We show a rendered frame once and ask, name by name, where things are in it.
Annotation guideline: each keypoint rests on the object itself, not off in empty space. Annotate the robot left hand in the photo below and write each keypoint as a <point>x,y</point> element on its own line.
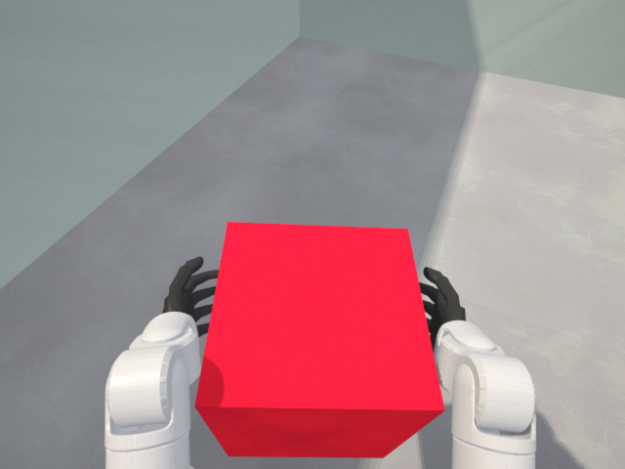
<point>180,298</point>

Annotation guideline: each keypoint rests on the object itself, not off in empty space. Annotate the left robot forearm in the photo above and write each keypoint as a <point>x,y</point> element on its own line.
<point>147,408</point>

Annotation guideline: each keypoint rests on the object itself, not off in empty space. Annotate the robot right hand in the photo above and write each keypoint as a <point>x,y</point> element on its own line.
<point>446,305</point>

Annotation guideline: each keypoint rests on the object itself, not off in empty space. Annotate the carton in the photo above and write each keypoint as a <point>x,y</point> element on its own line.
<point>318,343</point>

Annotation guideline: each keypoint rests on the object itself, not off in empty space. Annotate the right robot forearm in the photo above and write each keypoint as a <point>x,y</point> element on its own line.
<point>493,400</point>

